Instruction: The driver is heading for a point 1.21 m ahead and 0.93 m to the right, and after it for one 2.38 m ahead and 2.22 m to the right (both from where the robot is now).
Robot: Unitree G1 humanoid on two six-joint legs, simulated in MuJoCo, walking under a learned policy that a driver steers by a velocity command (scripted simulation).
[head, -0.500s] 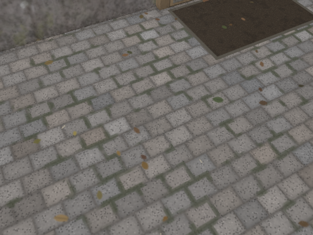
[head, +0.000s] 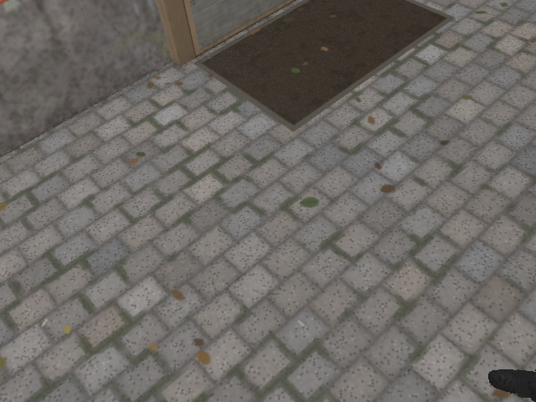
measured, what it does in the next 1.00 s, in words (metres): walks ahead, turning right: left foot, then right foot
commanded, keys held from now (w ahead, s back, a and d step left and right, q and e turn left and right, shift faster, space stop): w+e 0.76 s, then e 0.22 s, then no key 0.02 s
